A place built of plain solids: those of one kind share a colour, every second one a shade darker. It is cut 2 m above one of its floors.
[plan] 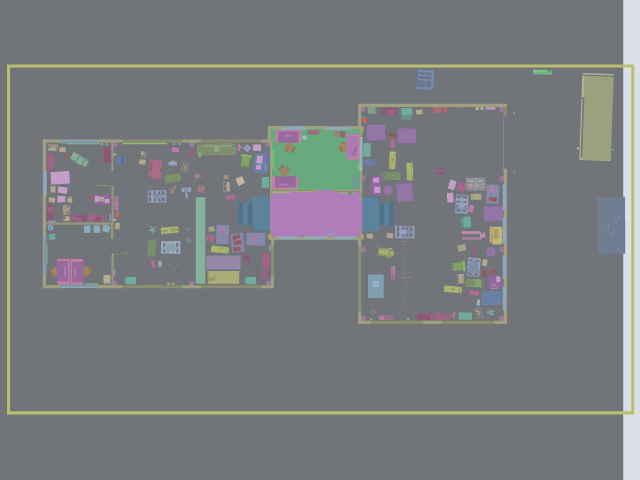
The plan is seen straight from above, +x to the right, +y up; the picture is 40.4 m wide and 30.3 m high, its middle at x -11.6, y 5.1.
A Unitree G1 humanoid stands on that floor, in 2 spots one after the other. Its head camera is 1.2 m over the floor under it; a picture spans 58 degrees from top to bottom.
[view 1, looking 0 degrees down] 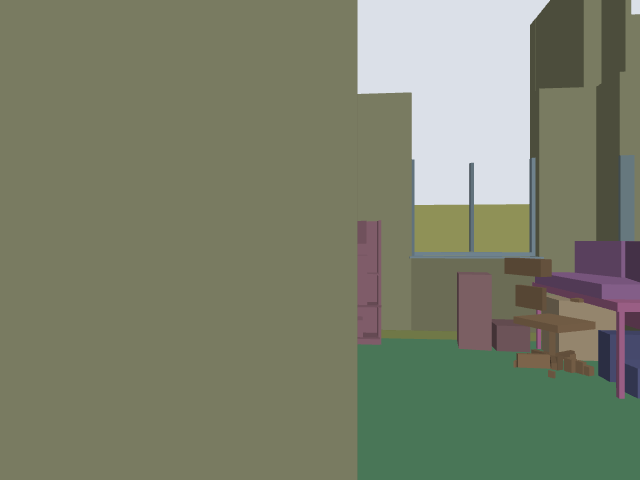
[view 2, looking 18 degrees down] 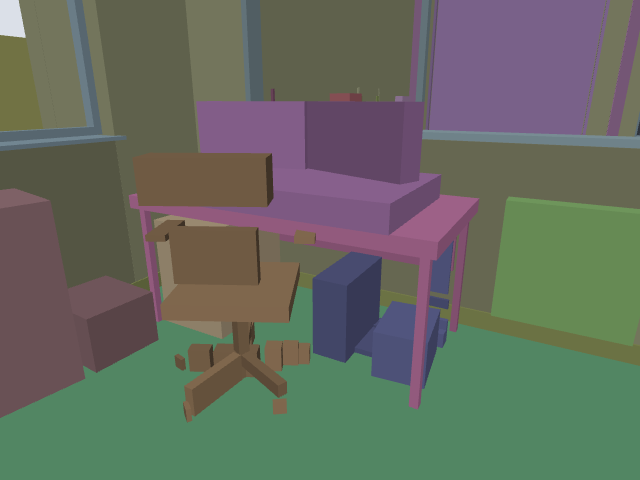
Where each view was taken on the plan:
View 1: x -11.85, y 6.75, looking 95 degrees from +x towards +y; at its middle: wall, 1.40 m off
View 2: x -11.35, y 9.85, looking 29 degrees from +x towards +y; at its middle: desk_frame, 1.73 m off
